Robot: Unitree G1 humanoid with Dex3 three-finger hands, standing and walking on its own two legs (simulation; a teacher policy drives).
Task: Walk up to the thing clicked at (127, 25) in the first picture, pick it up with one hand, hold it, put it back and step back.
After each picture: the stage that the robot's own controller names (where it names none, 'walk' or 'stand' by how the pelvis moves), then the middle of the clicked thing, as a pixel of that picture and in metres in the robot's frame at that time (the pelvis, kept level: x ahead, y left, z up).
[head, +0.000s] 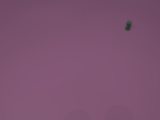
stand; (128, 25) +1.75 -0.58 -0.72
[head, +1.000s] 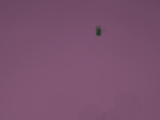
walk; (98, 30) +1.68 -0.08 -0.69
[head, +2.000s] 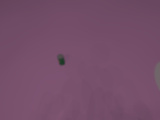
walk; (61, 59) +1.13 +0.32 -0.72
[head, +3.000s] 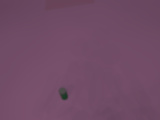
walk; (63, 93) +0.75 +0.28 -0.71
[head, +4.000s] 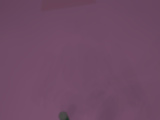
stand; (64, 118) +0.48 +0.24 -0.71
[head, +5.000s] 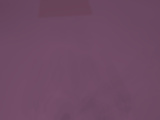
stand; out of the picture +0.46 +0.20 -0.72
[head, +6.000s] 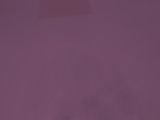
walk; out of the picture +0.44 +0.21 -0.72
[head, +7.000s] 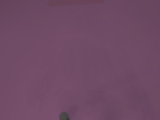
stand; (64, 118) +0.46 +0.19 -0.70
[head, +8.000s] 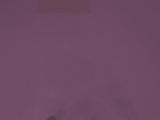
walk; out of the picture +0.49 +0.19 -0.71
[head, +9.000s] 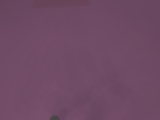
stand; out of the picture +0.44 +0.20 -0.69
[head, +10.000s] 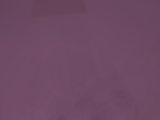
stand; out of the picture +0.42 +0.24 -0.70
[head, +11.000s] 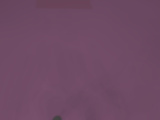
walk; out of the picture +0.45 +0.13 -0.71
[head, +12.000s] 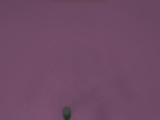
stand; (66, 113) +0.49 +0.13 -0.70
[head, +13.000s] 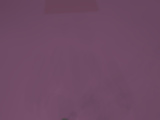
stand; out of the picture +0.46 +0.15 -0.72
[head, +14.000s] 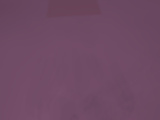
stand; out of the picture +0.45 +0.15 -0.73
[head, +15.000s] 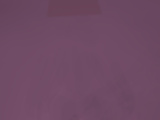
go down; out of the picture +0.45 +0.15 -0.73
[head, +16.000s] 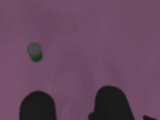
go down; (35, 53) +0.53 +0.17 -0.37
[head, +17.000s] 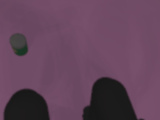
approach; (19, 45) +0.53 +0.19 -0.31
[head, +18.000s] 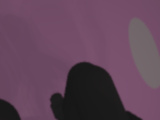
close in; out of the picture +0.52 +0.25 -0.24
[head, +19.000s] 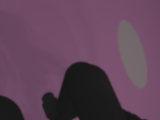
close; out of the picture +0.51 +0.26 -0.25
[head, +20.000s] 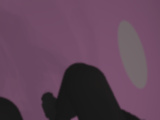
close; out of the picture +0.49 +0.25 -0.26
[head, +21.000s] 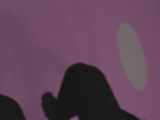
close; out of the picture +0.48 +0.25 -0.26
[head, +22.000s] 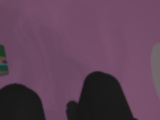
lift; out of the picture +0.43 +0.22 -0.31
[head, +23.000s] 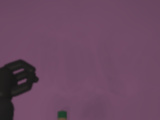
lift; out of the picture +0.41 +0.14 -0.63
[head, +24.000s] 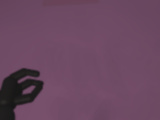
hold; out of the picture +0.37 +0.15 -0.70
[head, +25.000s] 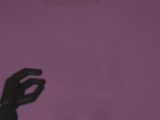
hold; out of the picture +0.38 +0.14 -0.70
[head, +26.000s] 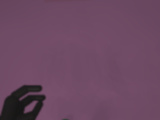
crouch; out of the picture +0.40 +0.14 -0.69
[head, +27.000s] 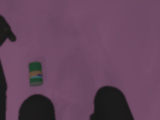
crouch; (35, 74) +0.45 +0.16 -0.39
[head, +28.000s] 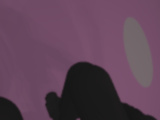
lower; out of the picture +0.42 +0.24 -0.27
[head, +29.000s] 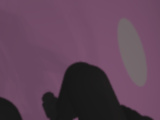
lower; out of the picture +0.42 +0.25 -0.28
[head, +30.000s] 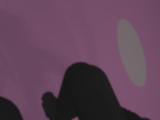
lower; out of the picture +0.42 +0.25 -0.28
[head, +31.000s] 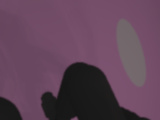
lower; out of the picture +0.42 +0.25 -0.28
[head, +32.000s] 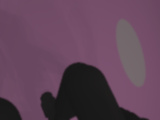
loosen; out of the picture +0.42 +0.26 -0.29
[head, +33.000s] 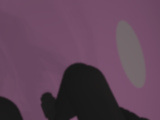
withdraw; out of the picture +0.42 +0.26 -0.29
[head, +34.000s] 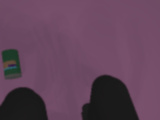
walk; (11, 64) +0.44 +0.22 -0.31
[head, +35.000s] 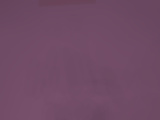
stand; out of the picture +0.39 +0.16 -0.67
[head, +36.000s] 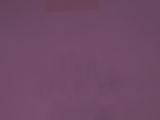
stand; out of the picture +0.39 +0.18 -0.69
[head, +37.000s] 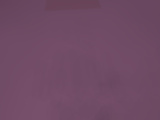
stand; out of the picture +0.38 +0.18 -0.69
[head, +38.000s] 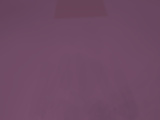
stand; out of the picture +0.41 +0.17 -0.74
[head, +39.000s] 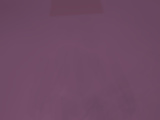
stand; out of the picture +0.38 +0.19 -0.75
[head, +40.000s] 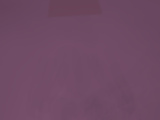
walk; out of the picture +0.37 +0.19 -0.75
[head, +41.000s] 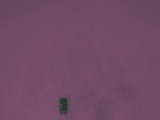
walk; (63, 106) +0.53 +0.22 -0.73
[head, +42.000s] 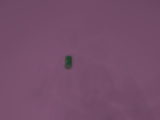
walk; (68, 62) +0.92 +0.18 -0.72
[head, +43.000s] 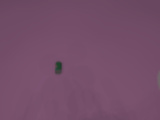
stand; (58, 68) +1.01 +0.23 -0.73
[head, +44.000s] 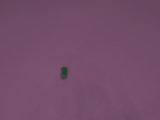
stand; (64, 73) +0.98 +0.22 -0.75
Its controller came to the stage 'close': yes
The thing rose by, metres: 0.01
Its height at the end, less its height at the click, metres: -0.02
